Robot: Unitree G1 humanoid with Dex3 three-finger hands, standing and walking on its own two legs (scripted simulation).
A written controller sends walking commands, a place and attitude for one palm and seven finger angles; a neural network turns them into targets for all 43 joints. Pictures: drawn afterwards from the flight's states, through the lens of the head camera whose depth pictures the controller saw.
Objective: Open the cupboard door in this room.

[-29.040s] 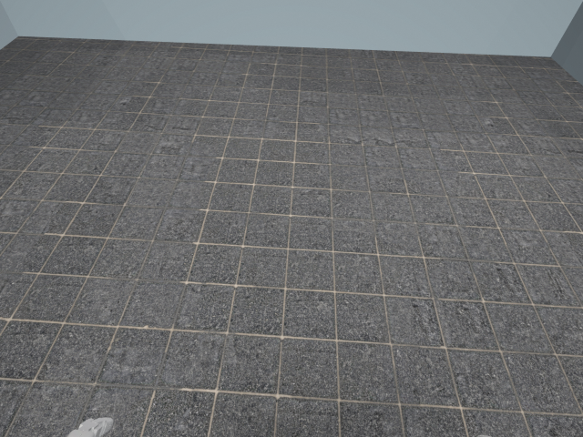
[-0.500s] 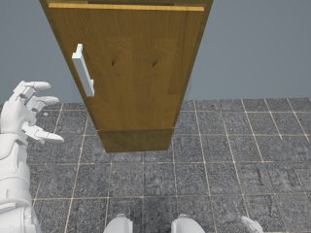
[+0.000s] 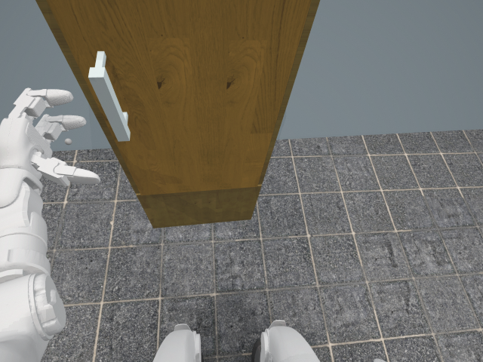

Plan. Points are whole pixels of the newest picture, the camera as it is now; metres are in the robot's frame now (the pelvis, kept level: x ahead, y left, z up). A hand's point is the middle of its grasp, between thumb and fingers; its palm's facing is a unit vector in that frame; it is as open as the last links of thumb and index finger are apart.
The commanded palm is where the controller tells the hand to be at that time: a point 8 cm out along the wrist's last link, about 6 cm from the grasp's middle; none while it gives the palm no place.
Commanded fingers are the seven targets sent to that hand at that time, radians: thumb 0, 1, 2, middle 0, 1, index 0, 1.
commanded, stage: move the hooked fingers beside the handle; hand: left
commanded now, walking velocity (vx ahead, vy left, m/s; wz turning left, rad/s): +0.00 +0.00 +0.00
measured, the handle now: (113, 100) +0.53 +0.21 +0.06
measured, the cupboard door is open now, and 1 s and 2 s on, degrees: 0 0 0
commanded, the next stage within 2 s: slide the fingers in behind the handle in 1.10 s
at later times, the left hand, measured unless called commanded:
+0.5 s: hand (68, 126) +0.48 +0.28 +0.06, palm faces +0.09 -1.00 -0.01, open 14.0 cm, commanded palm +0.45 +0.32 +0.06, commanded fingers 0.00 -0.50 0.30 -0.30 -1.20 -0.30 -1.20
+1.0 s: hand (65, 131) +0.46 +0.28 +0.06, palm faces +0.11 -0.99 -0.02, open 14.0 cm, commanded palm +0.44 +0.31 +0.06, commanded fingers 0.00 -0.50 0.30 -0.30 -1.20 -0.30 -1.20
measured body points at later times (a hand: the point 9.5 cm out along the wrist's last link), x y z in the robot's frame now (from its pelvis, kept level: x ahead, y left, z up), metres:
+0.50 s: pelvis +0.00 +0.00 +0.00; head +0.14 +0.04 +0.42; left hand +0.47 +0.33 +0.06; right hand +0.02 -0.28 -0.10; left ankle +0.01 +0.10 -0.67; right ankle +0.03 -0.13 -0.67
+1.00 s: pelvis +0.01 +0.00 +0.00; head +0.13 +0.04 +0.43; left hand +0.45 +0.33 +0.06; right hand +0.05 -0.27 -0.11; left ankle +0.01 +0.10 -0.67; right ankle +0.03 -0.13 -0.67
